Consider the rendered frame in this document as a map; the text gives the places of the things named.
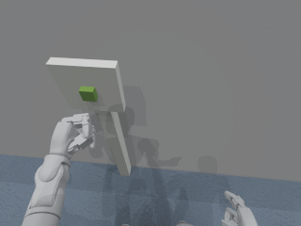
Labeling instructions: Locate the panel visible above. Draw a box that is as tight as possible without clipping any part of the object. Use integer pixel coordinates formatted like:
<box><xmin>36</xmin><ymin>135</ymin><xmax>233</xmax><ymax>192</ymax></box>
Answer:
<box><xmin>45</xmin><ymin>57</ymin><xmax>132</xmax><ymax>176</ymax></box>

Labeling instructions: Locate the robot left forearm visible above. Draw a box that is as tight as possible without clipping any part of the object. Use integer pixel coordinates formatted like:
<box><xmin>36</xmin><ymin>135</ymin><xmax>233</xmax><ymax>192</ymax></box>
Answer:
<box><xmin>22</xmin><ymin>153</ymin><xmax>71</xmax><ymax>226</ymax></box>

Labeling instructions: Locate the left robot hand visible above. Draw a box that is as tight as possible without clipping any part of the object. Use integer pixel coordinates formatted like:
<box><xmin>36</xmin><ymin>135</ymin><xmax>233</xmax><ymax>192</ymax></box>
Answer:
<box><xmin>49</xmin><ymin>113</ymin><xmax>96</xmax><ymax>160</ymax></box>

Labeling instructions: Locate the right robot hand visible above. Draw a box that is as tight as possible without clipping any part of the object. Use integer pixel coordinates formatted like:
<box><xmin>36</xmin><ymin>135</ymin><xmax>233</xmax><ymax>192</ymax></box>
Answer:
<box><xmin>221</xmin><ymin>190</ymin><xmax>258</xmax><ymax>226</ymax></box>

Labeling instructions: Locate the button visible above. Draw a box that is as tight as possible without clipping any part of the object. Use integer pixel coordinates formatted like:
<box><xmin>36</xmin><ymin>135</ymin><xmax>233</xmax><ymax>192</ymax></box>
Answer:
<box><xmin>79</xmin><ymin>86</ymin><xmax>98</xmax><ymax>102</ymax></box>

